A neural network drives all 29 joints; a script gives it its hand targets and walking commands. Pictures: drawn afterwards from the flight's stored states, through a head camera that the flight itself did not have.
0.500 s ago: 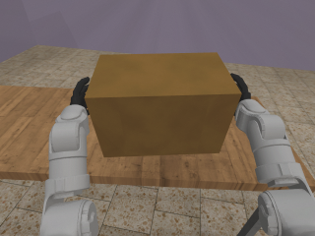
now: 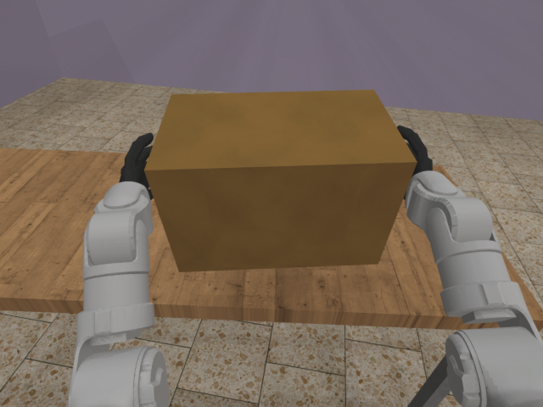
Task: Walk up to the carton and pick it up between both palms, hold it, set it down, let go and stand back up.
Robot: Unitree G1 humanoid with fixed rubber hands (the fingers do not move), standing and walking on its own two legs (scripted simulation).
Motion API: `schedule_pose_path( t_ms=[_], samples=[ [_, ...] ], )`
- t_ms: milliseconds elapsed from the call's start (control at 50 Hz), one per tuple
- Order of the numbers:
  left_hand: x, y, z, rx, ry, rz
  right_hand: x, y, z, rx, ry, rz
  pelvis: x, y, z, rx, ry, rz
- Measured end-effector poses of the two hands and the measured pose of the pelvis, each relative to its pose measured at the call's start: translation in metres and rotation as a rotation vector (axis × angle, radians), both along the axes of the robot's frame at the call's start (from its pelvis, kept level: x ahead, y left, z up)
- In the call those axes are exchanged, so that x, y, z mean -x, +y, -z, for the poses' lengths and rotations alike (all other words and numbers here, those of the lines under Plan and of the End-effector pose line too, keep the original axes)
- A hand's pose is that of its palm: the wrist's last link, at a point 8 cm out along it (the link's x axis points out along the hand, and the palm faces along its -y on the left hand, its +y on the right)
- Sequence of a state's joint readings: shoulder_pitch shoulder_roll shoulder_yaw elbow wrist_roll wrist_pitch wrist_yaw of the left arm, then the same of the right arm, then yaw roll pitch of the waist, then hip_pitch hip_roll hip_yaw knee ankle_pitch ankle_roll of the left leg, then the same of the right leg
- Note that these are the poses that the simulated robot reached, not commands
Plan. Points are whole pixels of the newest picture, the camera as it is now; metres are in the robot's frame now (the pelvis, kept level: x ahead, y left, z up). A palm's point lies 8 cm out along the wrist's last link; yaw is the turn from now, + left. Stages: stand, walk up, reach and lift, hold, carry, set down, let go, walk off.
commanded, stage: hold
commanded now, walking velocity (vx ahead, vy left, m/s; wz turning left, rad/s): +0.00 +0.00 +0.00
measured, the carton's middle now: (276, 180) +0.38 +0.01 +0.20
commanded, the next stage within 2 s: none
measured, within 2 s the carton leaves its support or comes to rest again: neither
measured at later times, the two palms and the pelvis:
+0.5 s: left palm (135, 188) +0.34 +0.20 +0.21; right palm (414, 178) +0.35 -0.18 +0.22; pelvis +0.00 +0.00 +0.00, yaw +0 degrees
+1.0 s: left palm (136, 189) +0.35 +0.20 +0.21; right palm (414, 179) +0.36 -0.18 +0.22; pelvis +0.00 +0.00 +0.00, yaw +0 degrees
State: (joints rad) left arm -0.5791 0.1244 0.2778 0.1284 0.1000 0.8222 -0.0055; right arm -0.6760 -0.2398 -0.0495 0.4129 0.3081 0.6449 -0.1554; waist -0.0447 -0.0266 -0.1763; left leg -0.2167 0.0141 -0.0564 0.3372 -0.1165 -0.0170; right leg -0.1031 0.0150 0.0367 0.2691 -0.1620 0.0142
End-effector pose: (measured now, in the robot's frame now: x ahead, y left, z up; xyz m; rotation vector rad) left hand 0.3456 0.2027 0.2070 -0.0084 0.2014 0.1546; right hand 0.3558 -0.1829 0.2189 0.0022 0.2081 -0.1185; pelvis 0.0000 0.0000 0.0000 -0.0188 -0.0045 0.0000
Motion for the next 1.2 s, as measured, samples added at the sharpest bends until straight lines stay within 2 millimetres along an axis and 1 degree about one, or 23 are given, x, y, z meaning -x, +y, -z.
schedule_pose_path(
  t_ms=[600,1200],
  samples=[
    [0.0020,0.0016,-0.0018,0.004,-0.002,-0.001,0.0020,0.0016,-0.0025,0.000,-0.002,0.001,0.0032,0.0009,0.0001,0.001,-0.004,0.000],
    [0.0009,0.0008,-0.0001,0.003,0.006,-0.003,0.0004,0.0009,0.0011,-0.002,0.007,0.000,0.0024,0.0002,0.0001,0.000,0.000,0.001]
  ],
)
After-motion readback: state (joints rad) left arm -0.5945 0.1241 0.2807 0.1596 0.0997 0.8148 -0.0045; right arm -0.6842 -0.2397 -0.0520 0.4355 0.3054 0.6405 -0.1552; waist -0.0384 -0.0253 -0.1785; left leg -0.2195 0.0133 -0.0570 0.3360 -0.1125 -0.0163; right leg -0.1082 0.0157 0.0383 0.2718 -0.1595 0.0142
